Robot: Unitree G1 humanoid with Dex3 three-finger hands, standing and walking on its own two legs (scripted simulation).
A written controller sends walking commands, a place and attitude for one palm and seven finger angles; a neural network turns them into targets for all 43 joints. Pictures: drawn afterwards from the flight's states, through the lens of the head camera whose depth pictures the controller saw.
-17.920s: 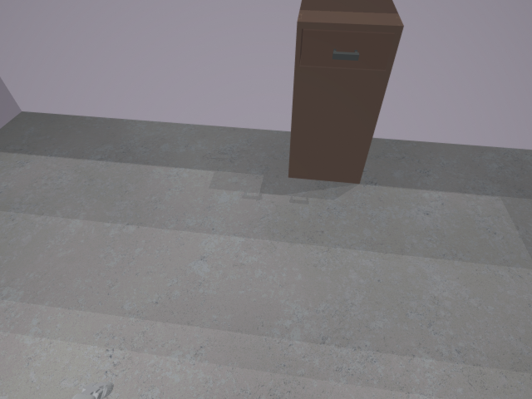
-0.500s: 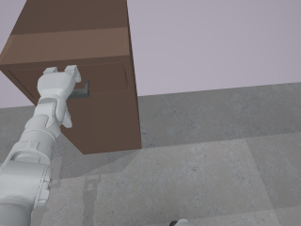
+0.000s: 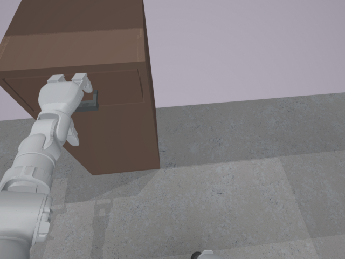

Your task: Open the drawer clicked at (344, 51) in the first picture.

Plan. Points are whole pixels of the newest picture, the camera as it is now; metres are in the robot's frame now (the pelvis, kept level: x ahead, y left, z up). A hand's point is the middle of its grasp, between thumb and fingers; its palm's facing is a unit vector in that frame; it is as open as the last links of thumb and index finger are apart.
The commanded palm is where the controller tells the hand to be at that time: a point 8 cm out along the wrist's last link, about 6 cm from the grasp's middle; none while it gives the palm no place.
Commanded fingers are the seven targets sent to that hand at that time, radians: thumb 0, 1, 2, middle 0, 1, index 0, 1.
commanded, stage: move the hooked fingers above the handle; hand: left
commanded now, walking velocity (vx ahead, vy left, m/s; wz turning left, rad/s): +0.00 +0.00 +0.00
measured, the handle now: (80, 100) +0.54 +0.26 -0.03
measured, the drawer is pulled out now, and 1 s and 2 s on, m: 0.00 0.00 0.00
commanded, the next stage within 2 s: none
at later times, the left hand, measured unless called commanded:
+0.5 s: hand (72, 101) +0.48 +0.25 +0.04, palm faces +0.04 -0.03 -1.00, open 13.8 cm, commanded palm +0.46 +0.26 +0.09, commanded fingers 0.00 -0.50 0.30 -0.30 -1.20 -0.30 -1.20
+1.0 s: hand (61, 102) +0.48 +0.27 +0.05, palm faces +0.04 +0.04 -1.00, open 13.8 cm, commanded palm +0.45 +0.26 +0.09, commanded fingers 0.00 -0.50 0.30 -0.30 -1.20 -0.30 -1.20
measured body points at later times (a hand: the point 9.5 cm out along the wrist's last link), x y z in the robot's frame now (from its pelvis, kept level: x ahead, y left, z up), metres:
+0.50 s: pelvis -0.01 +0.00 -0.01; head +0.10 +0.00 +0.43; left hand +0.47 +0.25 +0.10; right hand +0.00 -0.28 -0.14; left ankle -0.06 +0.09 -0.71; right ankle +0.01 -0.12 -0.71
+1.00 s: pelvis -0.01 +0.01 -0.01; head +0.09 -0.01 +0.43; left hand +0.47 +0.26 +0.10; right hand +0.02 -0.27 -0.15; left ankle -0.06 +0.09 -0.71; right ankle +0.01 -0.12 -0.71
